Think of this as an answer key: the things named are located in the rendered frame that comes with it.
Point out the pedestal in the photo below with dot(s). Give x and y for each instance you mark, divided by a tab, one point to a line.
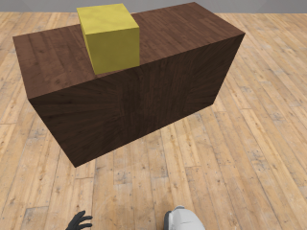
185	52

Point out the carton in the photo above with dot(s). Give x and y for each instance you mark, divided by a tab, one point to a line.
111	37

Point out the right robot shin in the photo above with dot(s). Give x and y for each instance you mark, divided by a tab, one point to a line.
179	207

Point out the robot left hand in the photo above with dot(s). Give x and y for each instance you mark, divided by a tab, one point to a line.
74	224

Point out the right robot thigh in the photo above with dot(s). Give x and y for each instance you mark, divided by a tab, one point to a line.
184	219

